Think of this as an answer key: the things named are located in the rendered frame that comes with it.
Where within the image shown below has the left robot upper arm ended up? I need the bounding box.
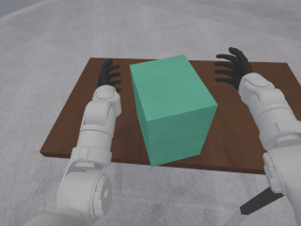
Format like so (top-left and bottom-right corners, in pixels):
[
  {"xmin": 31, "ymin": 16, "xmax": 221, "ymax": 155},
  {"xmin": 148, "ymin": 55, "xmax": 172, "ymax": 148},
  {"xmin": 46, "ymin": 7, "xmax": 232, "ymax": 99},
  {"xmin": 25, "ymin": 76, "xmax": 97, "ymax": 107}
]
[{"xmin": 23, "ymin": 171, "xmax": 113, "ymax": 226}]

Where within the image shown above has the robot left hand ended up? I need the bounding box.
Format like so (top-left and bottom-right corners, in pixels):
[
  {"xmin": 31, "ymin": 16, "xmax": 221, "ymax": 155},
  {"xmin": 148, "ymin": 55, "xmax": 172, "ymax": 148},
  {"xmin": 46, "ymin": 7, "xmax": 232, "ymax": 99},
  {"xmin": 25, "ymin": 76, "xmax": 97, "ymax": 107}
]
[{"xmin": 97, "ymin": 58, "xmax": 121, "ymax": 92}]

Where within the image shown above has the carton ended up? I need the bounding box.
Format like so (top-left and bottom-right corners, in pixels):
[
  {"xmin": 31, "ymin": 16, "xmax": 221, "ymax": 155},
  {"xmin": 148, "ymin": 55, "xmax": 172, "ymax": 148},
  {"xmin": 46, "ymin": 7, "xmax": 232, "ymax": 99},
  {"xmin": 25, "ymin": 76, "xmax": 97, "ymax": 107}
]
[{"xmin": 129, "ymin": 55, "xmax": 218, "ymax": 167}]

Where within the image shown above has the robot right hand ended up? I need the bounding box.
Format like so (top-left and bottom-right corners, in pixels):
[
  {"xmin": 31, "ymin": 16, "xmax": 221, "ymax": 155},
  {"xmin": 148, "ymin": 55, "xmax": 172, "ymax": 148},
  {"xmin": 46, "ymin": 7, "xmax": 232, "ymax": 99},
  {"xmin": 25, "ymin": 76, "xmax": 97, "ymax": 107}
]
[{"xmin": 214, "ymin": 47, "xmax": 253, "ymax": 90}]

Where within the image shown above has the table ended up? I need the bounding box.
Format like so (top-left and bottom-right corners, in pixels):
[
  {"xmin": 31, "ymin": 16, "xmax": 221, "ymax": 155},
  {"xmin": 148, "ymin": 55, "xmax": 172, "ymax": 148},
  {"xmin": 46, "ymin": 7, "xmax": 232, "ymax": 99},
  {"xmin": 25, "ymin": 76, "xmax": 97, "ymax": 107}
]
[{"xmin": 40, "ymin": 57, "xmax": 301, "ymax": 215}]

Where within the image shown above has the right robot forearm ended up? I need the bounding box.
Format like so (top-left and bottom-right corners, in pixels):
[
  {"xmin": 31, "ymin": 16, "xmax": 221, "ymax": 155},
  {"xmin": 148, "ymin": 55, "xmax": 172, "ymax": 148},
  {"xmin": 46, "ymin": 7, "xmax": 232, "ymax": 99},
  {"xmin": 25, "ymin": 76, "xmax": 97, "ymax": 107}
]
[{"xmin": 238, "ymin": 73, "xmax": 301, "ymax": 151}]

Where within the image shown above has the left robot forearm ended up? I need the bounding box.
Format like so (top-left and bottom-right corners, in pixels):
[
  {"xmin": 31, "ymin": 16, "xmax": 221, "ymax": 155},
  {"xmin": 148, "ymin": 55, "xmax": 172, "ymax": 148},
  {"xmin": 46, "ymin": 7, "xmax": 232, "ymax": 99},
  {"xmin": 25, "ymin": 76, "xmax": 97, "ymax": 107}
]
[{"xmin": 55, "ymin": 85, "xmax": 122, "ymax": 207}]

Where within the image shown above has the right robot upper arm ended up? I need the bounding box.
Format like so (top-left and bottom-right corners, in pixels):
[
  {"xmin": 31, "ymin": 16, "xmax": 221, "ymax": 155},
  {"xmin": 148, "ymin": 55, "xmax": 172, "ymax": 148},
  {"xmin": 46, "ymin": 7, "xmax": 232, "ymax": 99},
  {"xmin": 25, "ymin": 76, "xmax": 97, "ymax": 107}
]
[{"xmin": 262, "ymin": 144, "xmax": 301, "ymax": 226}]

